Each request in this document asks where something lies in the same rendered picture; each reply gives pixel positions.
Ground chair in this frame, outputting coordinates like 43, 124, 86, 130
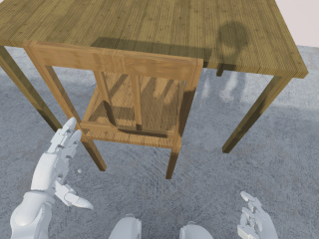
21, 40, 203, 179

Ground right robot shin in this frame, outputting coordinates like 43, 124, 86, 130
186, 221, 196, 225

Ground table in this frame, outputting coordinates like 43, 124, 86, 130
0, 0, 309, 153

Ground right robot hand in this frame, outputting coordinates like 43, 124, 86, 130
237, 191, 278, 239

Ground robot left forearm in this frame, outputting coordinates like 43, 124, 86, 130
10, 190, 56, 239

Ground left robot shin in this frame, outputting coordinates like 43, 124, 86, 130
125, 214, 135, 218

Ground left robot hand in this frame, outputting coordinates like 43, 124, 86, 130
30, 117, 94, 210

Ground robot shin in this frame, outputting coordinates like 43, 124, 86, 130
125, 214, 135, 218
186, 221, 196, 225

